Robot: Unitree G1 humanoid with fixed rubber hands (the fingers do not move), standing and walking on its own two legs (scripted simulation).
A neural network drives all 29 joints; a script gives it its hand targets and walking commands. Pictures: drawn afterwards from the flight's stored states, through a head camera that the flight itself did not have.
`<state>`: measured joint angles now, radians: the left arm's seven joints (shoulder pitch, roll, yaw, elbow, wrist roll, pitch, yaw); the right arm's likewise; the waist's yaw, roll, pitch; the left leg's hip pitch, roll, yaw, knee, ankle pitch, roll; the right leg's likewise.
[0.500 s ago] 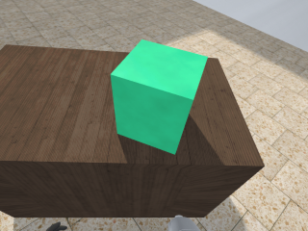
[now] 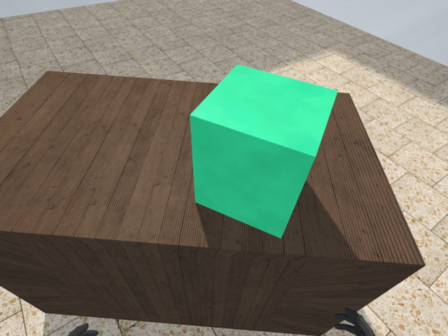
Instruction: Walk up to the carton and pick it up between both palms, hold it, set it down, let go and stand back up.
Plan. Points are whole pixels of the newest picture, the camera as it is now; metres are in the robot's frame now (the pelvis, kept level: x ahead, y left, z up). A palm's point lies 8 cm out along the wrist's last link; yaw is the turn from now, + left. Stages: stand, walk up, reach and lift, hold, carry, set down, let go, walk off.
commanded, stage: walk up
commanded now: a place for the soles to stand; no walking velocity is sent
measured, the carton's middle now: (259, 152) +0.47 -0.07 +0.07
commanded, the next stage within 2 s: none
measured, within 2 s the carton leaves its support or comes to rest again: neither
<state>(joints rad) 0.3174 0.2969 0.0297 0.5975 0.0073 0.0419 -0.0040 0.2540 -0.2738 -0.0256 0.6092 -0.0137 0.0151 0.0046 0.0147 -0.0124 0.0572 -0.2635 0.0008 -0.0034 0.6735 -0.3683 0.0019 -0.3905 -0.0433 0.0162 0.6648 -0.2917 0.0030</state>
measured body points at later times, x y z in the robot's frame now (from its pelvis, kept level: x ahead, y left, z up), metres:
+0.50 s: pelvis +0.02 -0.01 +0.00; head +0.03 -0.03 +0.45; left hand +0.16 +0.25 -0.09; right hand +0.15 -0.29 -0.09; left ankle +0.00 +0.12 -0.72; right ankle +0.08 -0.14 -0.72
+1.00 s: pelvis +0.01 -0.03 -0.01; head +0.02 -0.04 +0.44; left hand +0.18 +0.23 -0.09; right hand +0.09 -0.33 -0.10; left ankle +0.00 +0.12 -0.72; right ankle +0.08 -0.15 -0.72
